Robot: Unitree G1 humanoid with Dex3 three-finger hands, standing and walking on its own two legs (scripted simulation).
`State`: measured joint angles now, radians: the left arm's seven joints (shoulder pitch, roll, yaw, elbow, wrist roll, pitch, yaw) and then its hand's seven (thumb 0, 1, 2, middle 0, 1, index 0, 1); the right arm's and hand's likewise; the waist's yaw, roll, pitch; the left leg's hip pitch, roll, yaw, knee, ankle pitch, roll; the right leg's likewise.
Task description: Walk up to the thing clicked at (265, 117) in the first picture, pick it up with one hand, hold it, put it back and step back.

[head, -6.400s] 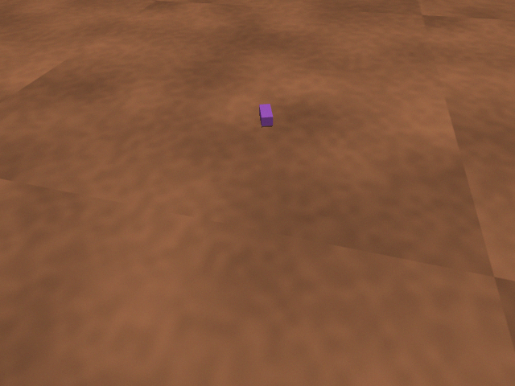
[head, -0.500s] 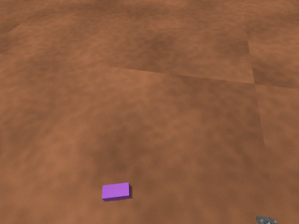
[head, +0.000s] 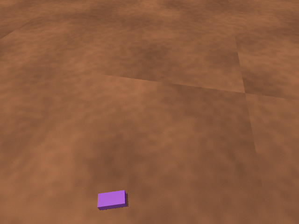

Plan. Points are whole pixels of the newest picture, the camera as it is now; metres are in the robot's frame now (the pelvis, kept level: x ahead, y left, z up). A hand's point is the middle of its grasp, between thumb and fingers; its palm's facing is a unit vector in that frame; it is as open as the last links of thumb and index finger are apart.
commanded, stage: walk up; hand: left
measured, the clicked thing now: (112, 200) +0.41 +0.26 -0.75
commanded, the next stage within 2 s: none
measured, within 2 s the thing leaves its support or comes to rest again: neither
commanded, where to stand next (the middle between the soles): +0.04 -0.03 m, yaw +3 degrees
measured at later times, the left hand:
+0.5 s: hand out of the picture +0.08 +0.25 -0.16, palm faces +0.01 -0.95 -0.31, open 7.3 cm
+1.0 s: hand out of the picture -0.01 +0.23 -0.16, palm faces +0.02 -0.90 -0.43, open 7.3 cm
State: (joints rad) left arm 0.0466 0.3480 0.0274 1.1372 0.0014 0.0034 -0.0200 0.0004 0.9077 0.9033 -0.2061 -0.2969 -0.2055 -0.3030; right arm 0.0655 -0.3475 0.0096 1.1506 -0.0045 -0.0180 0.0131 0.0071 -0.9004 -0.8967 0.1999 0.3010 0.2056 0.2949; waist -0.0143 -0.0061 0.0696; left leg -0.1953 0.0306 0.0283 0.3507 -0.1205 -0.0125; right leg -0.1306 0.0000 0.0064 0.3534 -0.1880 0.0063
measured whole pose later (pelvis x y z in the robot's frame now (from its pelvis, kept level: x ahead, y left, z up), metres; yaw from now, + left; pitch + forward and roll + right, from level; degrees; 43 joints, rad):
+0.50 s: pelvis +0.01 +0.00 +0.00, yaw +1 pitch -2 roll +0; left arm 0.09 0.33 0.02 1.16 0.00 0.00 -0.01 0.00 0.91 0.90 -0.21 -0.30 -0.20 -0.30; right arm 0.05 -0.34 0.00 1.15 0.00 -0.02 0.01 0.01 -0.90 -0.90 0.20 0.30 0.21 0.29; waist 0.00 0.00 0.05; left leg -0.17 0.02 0.02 0.33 -0.12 -0.01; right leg -0.10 -0.01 0.00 0.32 -0.19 0.02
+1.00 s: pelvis -0.05 -0.04 -0.02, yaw +3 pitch -1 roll +1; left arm 0.17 0.33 0.06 0.95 0.04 0.01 0.01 0.00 0.91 0.90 -0.21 -0.30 -0.21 -0.30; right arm 0.08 -0.43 -0.07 0.94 -0.02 0.06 0.01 0.01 -0.90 -0.90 0.20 0.30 0.20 0.29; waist 0.02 0.05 0.16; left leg -0.46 -0.08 -0.12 1.10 -0.43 0.00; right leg -0.27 -0.01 -0.03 0.62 -0.34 -0.04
